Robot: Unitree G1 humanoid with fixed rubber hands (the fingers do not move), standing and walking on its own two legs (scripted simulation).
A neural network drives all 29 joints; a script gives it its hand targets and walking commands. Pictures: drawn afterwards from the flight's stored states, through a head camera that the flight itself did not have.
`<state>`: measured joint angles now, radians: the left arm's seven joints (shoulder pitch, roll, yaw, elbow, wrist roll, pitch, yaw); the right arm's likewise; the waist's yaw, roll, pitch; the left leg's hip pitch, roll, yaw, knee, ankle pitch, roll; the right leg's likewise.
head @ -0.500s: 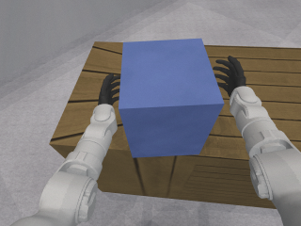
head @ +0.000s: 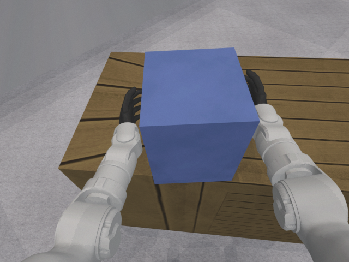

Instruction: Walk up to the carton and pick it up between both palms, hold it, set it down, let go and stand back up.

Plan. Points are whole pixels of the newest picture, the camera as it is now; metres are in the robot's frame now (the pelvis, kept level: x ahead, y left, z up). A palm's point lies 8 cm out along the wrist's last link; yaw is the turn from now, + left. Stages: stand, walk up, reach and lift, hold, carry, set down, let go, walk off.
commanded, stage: reach and lift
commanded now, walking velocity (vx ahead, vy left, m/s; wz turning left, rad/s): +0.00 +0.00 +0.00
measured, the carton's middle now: (191, 121) +0.45 +0.02 +0.06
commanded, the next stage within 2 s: none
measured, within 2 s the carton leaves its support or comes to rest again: leaves its support in 1.50 s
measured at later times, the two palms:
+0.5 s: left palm (126, 127) +0.40 +0.17 +0.07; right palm (254, 110) +0.46 -0.12 +0.09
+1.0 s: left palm (125, 128) +0.39 +0.17 +0.07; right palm (254, 112) +0.46 -0.12 +0.09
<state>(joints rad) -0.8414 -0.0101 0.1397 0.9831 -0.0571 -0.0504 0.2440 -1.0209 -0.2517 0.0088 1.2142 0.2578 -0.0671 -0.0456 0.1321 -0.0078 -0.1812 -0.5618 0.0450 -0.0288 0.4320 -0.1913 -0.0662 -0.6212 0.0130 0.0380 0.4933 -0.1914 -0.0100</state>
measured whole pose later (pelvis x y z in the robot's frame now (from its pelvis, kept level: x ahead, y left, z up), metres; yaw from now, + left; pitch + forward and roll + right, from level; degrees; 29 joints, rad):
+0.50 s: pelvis +0.00 +0.00 +0.00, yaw +0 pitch +15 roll +1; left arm -0.81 -0.09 0.36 0.98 0.17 -0.07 0.19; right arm -0.98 -0.15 -0.37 1.21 -0.17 -0.11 -0.01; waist 0.13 -0.01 -0.17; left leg -0.50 0.04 -0.03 0.43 -0.20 -0.07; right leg -0.56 0.01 0.04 0.49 -0.20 -0.01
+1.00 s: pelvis +0.00 +0.00 +0.00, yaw +0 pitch +15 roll +1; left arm -0.80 -0.09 0.38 0.98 0.18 -0.06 0.18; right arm -0.97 -0.13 -0.45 1.21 -0.22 -0.11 0.00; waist 0.13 -0.01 -0.16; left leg -0.49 0.04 -0.03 0.43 -0.20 -0.07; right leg -0.55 0.01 0.04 0.49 -0.20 -0.01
